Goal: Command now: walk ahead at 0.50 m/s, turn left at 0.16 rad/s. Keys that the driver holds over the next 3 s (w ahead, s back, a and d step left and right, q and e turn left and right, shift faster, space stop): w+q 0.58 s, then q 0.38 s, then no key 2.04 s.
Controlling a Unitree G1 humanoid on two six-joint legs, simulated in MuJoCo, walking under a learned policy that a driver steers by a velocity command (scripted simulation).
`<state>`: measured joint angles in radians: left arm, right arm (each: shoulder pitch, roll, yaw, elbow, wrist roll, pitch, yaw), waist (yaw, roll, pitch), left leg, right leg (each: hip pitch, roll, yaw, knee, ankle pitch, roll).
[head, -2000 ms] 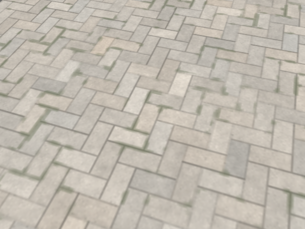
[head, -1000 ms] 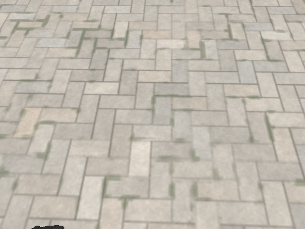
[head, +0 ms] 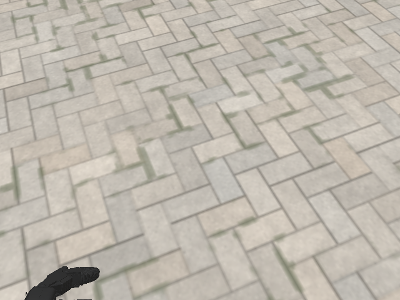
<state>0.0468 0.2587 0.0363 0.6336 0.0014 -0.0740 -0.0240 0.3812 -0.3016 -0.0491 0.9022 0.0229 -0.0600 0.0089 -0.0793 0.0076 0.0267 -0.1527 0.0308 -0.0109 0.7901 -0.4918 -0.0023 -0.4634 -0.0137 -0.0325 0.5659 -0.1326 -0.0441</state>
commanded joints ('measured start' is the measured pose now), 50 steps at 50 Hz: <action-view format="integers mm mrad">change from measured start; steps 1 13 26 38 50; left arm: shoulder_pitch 338 190 310 57 97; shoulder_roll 176 144 67 87 128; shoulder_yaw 62 63 25 30 46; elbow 32 117 88 38 4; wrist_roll -3 14 8 14 15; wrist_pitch -1 -41 -23 -9 14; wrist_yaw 13 32 41 40 38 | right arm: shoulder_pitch -59 -225 10 -145 -23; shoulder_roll -140 -24 -303 -158 -186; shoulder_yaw -23 -15 -110 -73 -69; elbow -114 -162 -225 -257 -265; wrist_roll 27 -2 0 -2 -4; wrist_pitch -42 17 24 38 89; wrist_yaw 4 18 23 -32 -45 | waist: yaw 191 100 19 73 71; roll -161 -54 239 77 -144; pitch -201 28 -384 -112 -238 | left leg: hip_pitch -645 -526 544 -129 -457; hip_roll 26 87 308 27 -84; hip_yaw -96 -57 -827 -170 -160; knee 484 32 -437 -439 474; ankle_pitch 6 549 203 930 -137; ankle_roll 32 -8 460 210 -57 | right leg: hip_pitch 686 355 -221 -15 496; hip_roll -360 -219 79 12 -362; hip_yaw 524 -62 17 60 537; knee -253 -453 838 177 -178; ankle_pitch -174 206 -475 84 351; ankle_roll -203 -125 81 128 -220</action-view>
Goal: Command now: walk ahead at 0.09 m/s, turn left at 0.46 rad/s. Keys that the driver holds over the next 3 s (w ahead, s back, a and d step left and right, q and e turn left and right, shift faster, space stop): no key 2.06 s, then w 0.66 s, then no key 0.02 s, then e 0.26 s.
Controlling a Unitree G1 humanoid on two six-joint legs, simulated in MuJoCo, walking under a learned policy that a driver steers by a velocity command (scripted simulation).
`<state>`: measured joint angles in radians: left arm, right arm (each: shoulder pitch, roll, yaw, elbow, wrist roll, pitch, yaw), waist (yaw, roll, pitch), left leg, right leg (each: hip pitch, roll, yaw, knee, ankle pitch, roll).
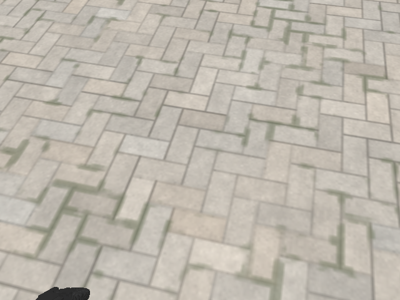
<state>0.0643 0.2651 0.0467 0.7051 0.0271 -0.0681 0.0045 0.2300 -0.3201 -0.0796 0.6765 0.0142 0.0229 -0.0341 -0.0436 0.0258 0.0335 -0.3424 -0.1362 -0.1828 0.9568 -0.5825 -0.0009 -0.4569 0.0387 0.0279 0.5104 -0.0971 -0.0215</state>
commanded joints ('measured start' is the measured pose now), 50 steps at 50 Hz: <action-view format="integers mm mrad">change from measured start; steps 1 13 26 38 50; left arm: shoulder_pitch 51 22 79 76 61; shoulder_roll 106 140 89 102 97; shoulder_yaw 27 23 4 9 12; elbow -69 -1 120 239 330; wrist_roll -5 -34 -12 -23 -26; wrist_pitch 21 63 42 59 75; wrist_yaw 8 2 0 21 35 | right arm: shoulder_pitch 81 51 1 24 51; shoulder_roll -156 -42 -35 -18 -20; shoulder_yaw -39 4 27 22 25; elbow -40 -23 -7 57 159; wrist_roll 3 -17 -33 -26 -23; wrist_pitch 24 20 -31 -31 -35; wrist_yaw -10 20 16 17 8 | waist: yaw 35 19 58 60 63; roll -111 -171 8 -17 -14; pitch -201 -138 -27 -58 -29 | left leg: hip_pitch -260 173 64 120 118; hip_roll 98 123 210 183 172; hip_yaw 36 190 46 88 107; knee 313 -475 -567 -544 -573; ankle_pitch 11 360 366 568 534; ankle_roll -71 -8 51 45 35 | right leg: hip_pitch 406 174 257 312 323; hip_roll -352 -241 -94 -103 -96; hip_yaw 385 147 0 4 -2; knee -144 -169 -71 -49 -68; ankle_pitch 200 -42 -7 93 69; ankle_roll -207 -168 39 35 34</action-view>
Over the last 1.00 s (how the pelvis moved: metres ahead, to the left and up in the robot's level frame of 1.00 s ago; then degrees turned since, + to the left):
0.49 0.10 0.00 34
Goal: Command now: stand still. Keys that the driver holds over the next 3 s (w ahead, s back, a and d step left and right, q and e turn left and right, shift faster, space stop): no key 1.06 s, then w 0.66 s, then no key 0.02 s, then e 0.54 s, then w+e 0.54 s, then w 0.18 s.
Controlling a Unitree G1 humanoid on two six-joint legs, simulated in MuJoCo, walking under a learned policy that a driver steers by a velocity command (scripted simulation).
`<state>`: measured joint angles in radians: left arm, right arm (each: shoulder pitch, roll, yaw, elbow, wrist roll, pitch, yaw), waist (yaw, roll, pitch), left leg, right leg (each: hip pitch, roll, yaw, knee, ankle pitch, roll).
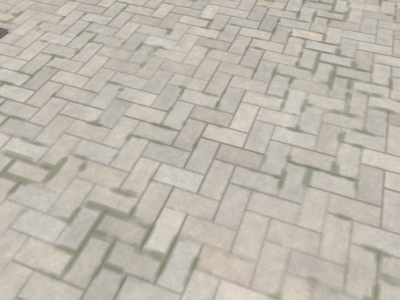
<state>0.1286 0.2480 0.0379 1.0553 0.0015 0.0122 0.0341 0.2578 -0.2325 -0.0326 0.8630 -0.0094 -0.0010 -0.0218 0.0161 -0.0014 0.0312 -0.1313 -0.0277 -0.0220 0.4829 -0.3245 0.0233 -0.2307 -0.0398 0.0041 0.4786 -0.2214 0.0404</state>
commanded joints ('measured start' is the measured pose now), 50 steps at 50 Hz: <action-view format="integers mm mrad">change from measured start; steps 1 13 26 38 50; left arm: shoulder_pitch -4 20 68 109 139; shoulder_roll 113 98 77 59 46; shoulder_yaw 20 19 12 7 3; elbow -14 38 64 70 69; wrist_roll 0 0 -1 -3 -4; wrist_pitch -5 -2 -1 0 0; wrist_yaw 6 13 19 21 23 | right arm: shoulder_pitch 25 51 82 109 132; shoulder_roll -107 -94 -75 -59 -45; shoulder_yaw -22 -9 4 11 14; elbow -18 76 147 184 203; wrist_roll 1 3 5 7 9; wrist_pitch -11 -13 -14 -14 -14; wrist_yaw -6 -11 -11 -11 -12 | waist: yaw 3 1 -3 -7 -10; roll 12 8 6 4 3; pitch -25 -2 13 21 27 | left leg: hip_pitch -94 -102 -109 -113 -116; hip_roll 62 54 48 44 42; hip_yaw -53 -40 -30 -22 -16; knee -102 -127 -138 -138 -136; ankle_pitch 270 206 180 179 177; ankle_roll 10 8 7 7 5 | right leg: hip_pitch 97 86 75 69 64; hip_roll -17 -9 -4 0 3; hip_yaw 21 15 12 11 10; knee -38 -57 -63 -61 -58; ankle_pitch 190 158 145 146 148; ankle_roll -28 -26 -27 -29 -31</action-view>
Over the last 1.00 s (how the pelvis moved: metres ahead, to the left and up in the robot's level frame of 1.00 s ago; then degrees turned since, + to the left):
0.07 0.03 0.01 4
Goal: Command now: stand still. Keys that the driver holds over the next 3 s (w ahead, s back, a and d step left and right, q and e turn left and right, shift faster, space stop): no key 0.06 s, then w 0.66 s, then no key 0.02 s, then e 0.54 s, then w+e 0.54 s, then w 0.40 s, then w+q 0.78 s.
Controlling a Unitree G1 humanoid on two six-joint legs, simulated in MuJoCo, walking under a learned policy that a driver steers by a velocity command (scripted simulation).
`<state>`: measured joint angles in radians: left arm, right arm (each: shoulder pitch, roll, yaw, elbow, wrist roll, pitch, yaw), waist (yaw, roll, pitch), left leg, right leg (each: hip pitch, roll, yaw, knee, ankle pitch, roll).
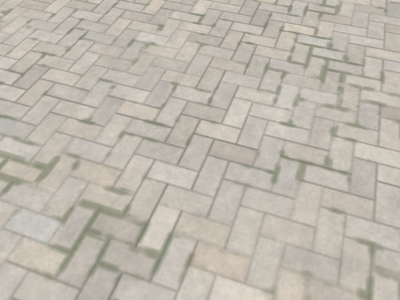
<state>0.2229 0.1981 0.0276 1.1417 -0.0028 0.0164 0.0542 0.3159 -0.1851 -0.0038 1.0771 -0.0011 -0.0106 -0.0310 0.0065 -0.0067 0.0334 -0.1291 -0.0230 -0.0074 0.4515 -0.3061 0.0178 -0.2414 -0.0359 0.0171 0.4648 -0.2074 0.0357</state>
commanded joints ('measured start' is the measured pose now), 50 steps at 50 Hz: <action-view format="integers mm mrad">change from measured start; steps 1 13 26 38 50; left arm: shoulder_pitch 46 -4 286 306 226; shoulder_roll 95 68 99 173 72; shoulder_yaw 13 13 4 34 59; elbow -17 -99 -57 -83 -213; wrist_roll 0 -35 7 1 -21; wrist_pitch -5 -106 -117 -87 -7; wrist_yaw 3 -50 -55 -27 0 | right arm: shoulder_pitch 76 57 -136 -378 -280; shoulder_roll -92 -180 -98 -148 -167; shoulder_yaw -15 -64 -62 -62 -63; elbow -10 -59 -157 -284 -198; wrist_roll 0 38 25 24 -36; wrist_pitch -4 -47 -84 -105 -99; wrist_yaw -3 -3 46 80 41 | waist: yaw -1 2 26 -23 62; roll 8 140 -64 -114 101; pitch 26 174 73 38 -64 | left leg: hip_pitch -118 -76 -648 -356 -233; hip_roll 37 310 145 7 308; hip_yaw -31 -357 7 74 13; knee -104 -260 595 87 -240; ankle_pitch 158 -304 169 284 605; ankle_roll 10 191 30 83 244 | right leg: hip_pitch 75 -252 264 363 -180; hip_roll -1 -35 -170 -203 -60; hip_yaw -3 -26 122 11 30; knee -44 212 -328 -175 715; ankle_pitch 134 -273 293 815 -190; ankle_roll -27 -124 -203 -163 -11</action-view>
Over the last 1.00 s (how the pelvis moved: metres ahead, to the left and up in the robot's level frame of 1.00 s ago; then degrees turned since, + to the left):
0.00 0.00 0.00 -1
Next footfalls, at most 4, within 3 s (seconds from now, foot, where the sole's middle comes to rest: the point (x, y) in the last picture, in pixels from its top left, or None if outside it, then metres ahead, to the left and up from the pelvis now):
0.80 left None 0.47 0.09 -0.78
1.30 right None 0.46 -0.15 -0.78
1.78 left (215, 236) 0.74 -0.02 -0.78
2.26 right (318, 217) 0.83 -0.42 -0.78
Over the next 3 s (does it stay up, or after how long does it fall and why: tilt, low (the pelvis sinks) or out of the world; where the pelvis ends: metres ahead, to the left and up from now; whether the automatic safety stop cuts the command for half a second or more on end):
stays up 1.13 -0.40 0.00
